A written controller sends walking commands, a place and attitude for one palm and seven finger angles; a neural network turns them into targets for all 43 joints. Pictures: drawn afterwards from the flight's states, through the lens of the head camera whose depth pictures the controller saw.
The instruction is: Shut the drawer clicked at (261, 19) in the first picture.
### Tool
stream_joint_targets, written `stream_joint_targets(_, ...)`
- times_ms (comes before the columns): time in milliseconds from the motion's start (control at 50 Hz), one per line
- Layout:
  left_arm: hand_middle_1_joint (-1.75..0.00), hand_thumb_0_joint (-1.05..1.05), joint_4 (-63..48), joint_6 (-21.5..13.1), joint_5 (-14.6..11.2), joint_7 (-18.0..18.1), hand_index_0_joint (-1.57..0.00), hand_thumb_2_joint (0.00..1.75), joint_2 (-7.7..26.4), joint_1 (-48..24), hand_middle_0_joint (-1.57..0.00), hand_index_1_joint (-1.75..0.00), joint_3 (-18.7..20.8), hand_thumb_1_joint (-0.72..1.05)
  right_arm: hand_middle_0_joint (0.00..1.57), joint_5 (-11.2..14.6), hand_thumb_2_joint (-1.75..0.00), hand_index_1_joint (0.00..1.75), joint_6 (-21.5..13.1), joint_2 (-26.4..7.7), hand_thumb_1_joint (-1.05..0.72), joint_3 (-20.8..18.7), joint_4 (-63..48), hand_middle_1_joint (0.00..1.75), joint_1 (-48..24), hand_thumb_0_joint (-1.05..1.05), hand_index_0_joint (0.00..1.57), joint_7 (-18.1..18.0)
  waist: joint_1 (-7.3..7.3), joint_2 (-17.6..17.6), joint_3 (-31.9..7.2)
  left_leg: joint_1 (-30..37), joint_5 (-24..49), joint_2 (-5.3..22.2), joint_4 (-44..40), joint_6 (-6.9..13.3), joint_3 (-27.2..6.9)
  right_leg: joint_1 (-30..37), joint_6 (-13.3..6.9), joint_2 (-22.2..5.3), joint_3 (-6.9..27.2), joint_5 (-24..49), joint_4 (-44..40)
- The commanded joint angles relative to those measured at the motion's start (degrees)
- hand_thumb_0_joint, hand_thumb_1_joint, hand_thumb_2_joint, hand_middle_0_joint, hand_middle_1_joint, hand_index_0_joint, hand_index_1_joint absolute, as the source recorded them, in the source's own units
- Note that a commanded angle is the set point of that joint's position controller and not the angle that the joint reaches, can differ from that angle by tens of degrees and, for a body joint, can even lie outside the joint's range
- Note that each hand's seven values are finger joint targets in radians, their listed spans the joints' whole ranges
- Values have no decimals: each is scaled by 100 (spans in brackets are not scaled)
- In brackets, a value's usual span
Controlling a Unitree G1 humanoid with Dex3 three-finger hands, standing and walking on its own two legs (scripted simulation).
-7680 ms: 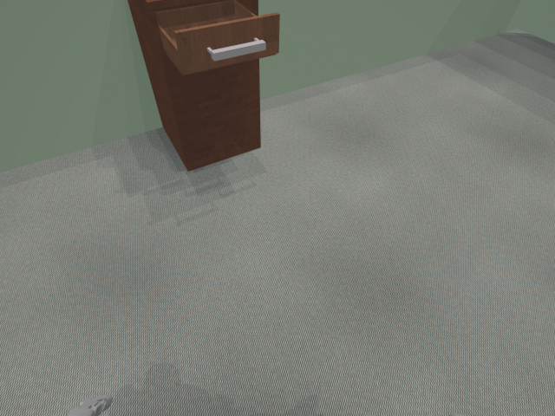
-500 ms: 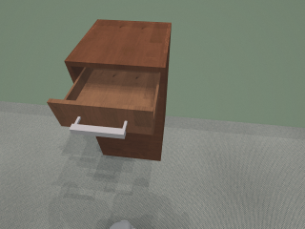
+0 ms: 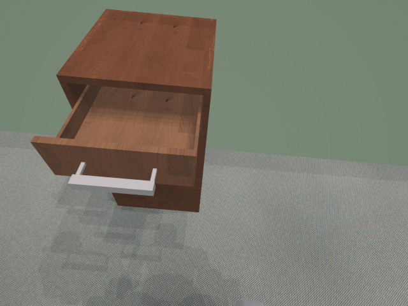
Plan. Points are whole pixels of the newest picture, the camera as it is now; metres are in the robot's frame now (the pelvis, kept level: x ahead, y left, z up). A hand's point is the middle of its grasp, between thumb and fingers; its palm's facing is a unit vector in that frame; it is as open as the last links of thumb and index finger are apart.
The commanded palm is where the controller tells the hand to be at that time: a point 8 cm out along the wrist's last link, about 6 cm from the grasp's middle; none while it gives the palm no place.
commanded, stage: come to a stop and stand still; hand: left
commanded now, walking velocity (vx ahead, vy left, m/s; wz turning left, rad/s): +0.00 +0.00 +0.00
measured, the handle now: (115, 177) +0.40 +0.24 -0.06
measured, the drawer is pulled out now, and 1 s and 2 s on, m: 0.22 0.22 0.22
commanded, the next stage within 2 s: look again from close up in 1.68 s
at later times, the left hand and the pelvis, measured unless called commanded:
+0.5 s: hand out of the picture -0.01 +0.09 -0.17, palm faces +0.10 -0.97 -0.22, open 7.2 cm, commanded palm none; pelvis -0.05 -0.09 -0.01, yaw +2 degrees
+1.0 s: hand out of the picture -0.10 +0.07 -0.18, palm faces +0.09 -0.99 -0.14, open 7.4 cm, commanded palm none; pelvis -0.08 -0.08 +0.00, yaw +1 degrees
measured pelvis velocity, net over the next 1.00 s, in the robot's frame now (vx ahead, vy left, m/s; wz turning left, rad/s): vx -0.08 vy -0.08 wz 0.02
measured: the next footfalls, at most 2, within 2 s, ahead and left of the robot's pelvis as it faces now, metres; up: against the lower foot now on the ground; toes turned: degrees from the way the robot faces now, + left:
right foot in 0.12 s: +0.02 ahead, -0.16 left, +0.00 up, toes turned -3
left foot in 0.46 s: -0.04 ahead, +0.06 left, +0.00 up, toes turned +3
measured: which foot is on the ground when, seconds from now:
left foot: down 0.00-0.12, up 0.14-0.44, down 0.46-1.00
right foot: up 0.00-0.10, down 0.12-1.00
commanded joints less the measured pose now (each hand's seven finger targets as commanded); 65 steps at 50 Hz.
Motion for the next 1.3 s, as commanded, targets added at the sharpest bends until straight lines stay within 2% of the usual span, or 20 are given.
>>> stream_joint_targets(0, -30, 0, -270, -133, 9, -10, -20, 90, 73, 386, -20, -30, -34, 90, 20, -28, -90, 30, -57, -1021, -90, -244, -243, 30, 313, 0, 20, 17, -109, 1587, -636, 556, 2224, 1353, -547, 830, -1056, 453, -99, -32, -233, -186, -1361)
stream_joint_targets(60, -30, 0, -105, -258, 7, -12, -20, 90, 195, 861, -20, -30, -21, 90, 20, 31, -90, 30, -20, -1045, -90, -265, -220, 30, 348, 0, 20, 89, 119, 1076, -889, 122, 1026, 992, -27, 420, -872, 1582, -130, 24, -375, 1203, -3188)
stream_joint_targets(80, -30, 0, -102, -325, 62, 4, -20, 90, 456, 828, -20, -30, -11, 90, 20, 82, -90, 30, -10, -784, -90, -237, -200, 30, 562, 0, 20, 120, 58, 230, -898, -188, 156, 537, 493, 96, -629, 1851, -194, -344, 60, 1709, -3835)
stream_joint_targets(100, -30, 0, -161, -400, 97, 37, -20, 90, 908, 596, -20, -30, 29, 90, 20, 117, -90, 30, 14, -365, -90, -136, -301, 30, 627, 0, 20, 158, -76, -1160, -668, -883, -1378, -7, 1019, -232, -249, 1751, -588, -1408, 1241, 2455, -4069)
stream_joint_targets(120, -30, 0, -234, -399, 58, 31, -20, 90, 961, 481, -20, -30, 3, 90, 20, 95, -90, 30, 68, -399, -90, -105, -436, 30, 318, 0, 20, 159, 85, -1150, -565, -683, -2055, -97, 1557, -223, -515, 1078, -1064, -1812, 1319, 2786, -4178)
stream_joint_targets(140, -30, 0, -258, -391, 67, 31, -20, 90, 862, 308, -20, -30, -28, 90, 20, 82, -90, 30, 123, -379, -90, -118, -419, 30, 237, 0, 20, 161, 43, -862, -507, -553, -2071, -83, 1981, -192, -728, 760, -1247, -1692, 1144, 2417, -4211)
stream_joint_targets(160, -30, 0, -257, -402, 58, 45, -20, 90, 811, 108, -20, -30, -10, 90, 20, 55, -90, 30, 157, -396, -90, -111, -321, 30, 360, 0, 20, 146, -51, -1346, -384, -682, -1935, -77, 2200, -160, -826, 742, -1227, -1468, 1094, 2169, -4209)
stream_joint_targets(200, -30, 0, -229, -398, 14, 56, -20, 90, 509, -149, -20, -30, -83, 90, 20, 63, -90, 30, 131, -450, -90, -101, -56, 30, 664, 0, 20, 139, -182, -1177, -317, -636, -1497, -70, 2459, -176, -742, 938, -1165, -1148, 641, 2364, -4124)
stream_joint_targets(240, -30, 0, -215, -422, 10, 39, -20, 90, 470, -39, -20, -30, -93, 90, 20, 82, -90, 30, 91, -402, -90, -69, 55, 30, 771, 0, 20, 148, -143, -865, -273, -613, -1362, -125, 2403, -207, -670, 1070, -1110, -1029, 453, 2513, -4031)
stream_joint_targets(340, -30, 0, 15, -431, -7, 59, -20, 90, 436, 352, -20, -30, -58, 90, 20, 82, -90, 30, 30, -263, -90, 15, 150, 30, 722, 0, 20, 94, 53, -440, -244, -158, -1275, -78, 993, -224, -606, 1289, -1250, -1119, 814, 2069, -4073)
stream_joint_targets(400, -30, 0, 134, -422, -81, 53, -20, 90, 295, 289, -20, -30, -109, 90, 20, 90, -90, 30, -47, -244, -90, 58, 424, 30, 1145, 0, 20, 55, -74, -41, -365, 812, -237, -27, -383, -120, -806, 972, -855, -791, 707, 1281, -3930)
stream_joint_targets(420, -30, 0, 146, -428, -112, 41, -20, 90, 153, 349, -20, -30, -142, 90, 20, 61, -90, 30, -97, -357, -90, 67, 443, 30, 1197, 0, 20, 34, -49, 304, -413, 863, 117, 221, -472, 0, -1066, 940, -665, -536, 547, 1249, -3867)
stream_joint_targets(440, -30, 0, 168, -424, -116, 33, -20, 90, 78, 367, -20, -30, -157, 90, 20, 42, -90, 30, -121, -435, -90, 78, 433, 30, 1075, 0, 20, 20, 38, 513, -306, 604, 203, 421, -554, 87, -1202, 1095, -523, -349, 403, 1311, -3877)
stream_joint_targets(460, -30, 0, 196, -432, -97, 38, -20, 90, 85, 354, -20, -30, -156, 90, 20, 44, -90, 30, -116, -478, -90, 87, 417, 30, 1031, 0, 20, 15, 59, 362, -358, 395, -20, 410, -541, 70, -1125, 1360, -444, -313, 411, 1301, -3963)
stream_joint_targets(500, -30, 0, 328, -406, -85, 32, -20, 90, 185, 373, -20, -30, -126, 90, 20, 48, -90, 30, -118, -379, -90, 107, 498, 30, 943, 0, 20, 20, 88, 797, -268, 211, -296, 286, -648, 10, -1023, 1578, -420, -360, 377, 1214, -3998)
stream_joint_targets(600, -30, 0, 471, -386, -56, 21, -20, 90, 244, 496, -20, -30, -153, 90, 20, 32, -90, 30, 2, -265, -90, 124, 531, 30, 1215, 0, 20, 35, -18, 49, 178, 228, -911, 5, -523, -39, -750, 1037, -381, -461, 675, -247, -4674)
stream_joint_targets(680, -30, 0, 486, -373, -48, 26, -20, 90, 196, 575, -20, -30, -137, 90, 20, 17, -90, 30, 32, -217, -90, 131, 567, 30, 1530, 0, 20, 40, -111, -119, 223, 327, -913, -84, -391, 4, -665, 696, -345, -494, 743, -699, -4894)
stream_joint_targets(860, -30, 0, 585, -399, -54, 23, -20, 90, 12, 914, -20, -30, -151, 90, 20, 10, -90, 30, -63, -99, -90, 176, 573, 30, 1739, 0, 20, 27, -22, 281, 176, -111, -1108, -14, -680, 52, -843, 914, -419, -400, 558, -326, -4530)
stream_joint_targets(1080, -30, 0, 686, -439, -50, 41, -20, 90, -192, 1108, -20, -30, -221, 90, 20, 38, -90, 30, -183, -61, -90, 202, 594, 30, 1820, 0, 20, 5, 73, 363, 189, -435, -1149, 144, -988, 103, -1072, 1193, -434, -320, 315, 570, -3982)
stream_joint_targets(1280, -30, 0, 714, -491, -38, 66, -20, 90, -263, 1145, -20, -30, -293, 90, 20, 85, -90, 30, -263, -92, -90, 196, 561, 30, 1690, 0, 20, -1, 41, 254, 91, -120, -560, 237, -1021, 122, -1098, 1311, -415, -340, 193, 1507, -3713)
